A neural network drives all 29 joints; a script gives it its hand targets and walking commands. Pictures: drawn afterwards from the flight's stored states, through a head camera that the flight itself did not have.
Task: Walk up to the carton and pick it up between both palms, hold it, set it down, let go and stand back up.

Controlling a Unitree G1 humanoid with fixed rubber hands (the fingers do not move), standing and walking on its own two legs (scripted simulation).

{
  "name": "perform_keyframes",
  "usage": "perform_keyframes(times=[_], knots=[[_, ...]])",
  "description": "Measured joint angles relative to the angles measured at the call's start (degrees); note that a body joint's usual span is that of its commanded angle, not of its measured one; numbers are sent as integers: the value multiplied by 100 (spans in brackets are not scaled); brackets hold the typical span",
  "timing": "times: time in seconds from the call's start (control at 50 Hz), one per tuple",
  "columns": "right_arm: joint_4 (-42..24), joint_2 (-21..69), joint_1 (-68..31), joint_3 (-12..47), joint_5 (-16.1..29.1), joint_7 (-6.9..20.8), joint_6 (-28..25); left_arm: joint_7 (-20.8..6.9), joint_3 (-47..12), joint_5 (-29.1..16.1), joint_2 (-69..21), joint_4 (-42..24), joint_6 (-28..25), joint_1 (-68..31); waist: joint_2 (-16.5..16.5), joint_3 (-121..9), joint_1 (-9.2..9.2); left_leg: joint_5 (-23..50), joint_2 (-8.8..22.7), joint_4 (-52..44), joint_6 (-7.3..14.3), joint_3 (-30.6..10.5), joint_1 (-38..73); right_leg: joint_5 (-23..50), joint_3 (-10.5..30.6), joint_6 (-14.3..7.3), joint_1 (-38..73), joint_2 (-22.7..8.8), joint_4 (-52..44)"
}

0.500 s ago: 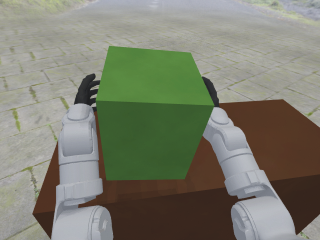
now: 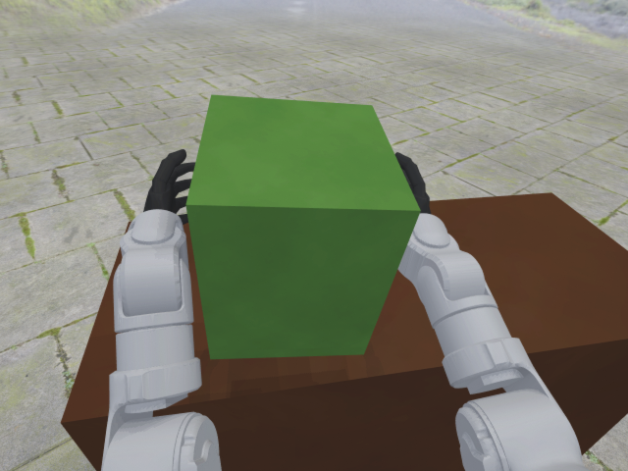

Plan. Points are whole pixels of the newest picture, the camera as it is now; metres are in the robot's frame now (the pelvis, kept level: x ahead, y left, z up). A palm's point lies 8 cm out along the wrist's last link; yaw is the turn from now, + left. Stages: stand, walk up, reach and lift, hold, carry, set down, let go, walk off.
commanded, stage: hold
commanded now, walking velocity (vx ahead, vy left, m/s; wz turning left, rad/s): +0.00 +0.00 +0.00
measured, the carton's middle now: (291, 231) +0.37 +0.01 +0.19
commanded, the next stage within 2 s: none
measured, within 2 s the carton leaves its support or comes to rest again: neither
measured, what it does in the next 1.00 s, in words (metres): stands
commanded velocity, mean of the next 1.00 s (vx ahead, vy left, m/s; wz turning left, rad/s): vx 0.00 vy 0.00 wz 0.00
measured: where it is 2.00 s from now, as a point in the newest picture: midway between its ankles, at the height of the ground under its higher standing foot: outside the picture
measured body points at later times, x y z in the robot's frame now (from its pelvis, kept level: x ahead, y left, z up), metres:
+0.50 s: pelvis +0.00 +0.00 +0.00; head -0.06 +0.02 +0.45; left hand +0.38 +0.15 +0.23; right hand +0.38 -0.14 +0.22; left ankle +0.03 +0.12 -0.75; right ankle +0.01 -0.12 -0.75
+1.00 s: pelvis +0.00 +0.00 +0.00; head -0.06 +0.02 +0.45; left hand +0.37 +0.15 +0.23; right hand +0.38 -0.14 +0.22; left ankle +0.03 +0.12 -0.75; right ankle +0.01 -0.12 -0.75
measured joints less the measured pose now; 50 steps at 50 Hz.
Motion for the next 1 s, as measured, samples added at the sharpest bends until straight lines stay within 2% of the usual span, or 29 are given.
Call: perform_keyframes(times=[0.26,0.46,1.0], knots=[[253,47,-179,-163,-177,82,-53,3,84,-4,52,366,-81,-279,11,-53,89,69,-5,-63,6,26,-72,19,31,-8,-128,-3,41],[163,39,-88,-67,-117,55,-61,4,12,-24,66,197,-48,-122,-18,-39,-1,21,-14,-5,-1,-37,-37,-12,-27,-5,-31,-4,20],[221,73,-134,-167,-157,86,-72,19,51,-5,47,255,-39,-201,7,-51,43,50,-18,-35,7,-6,-61,-3,17,-9,-94,-1,48]])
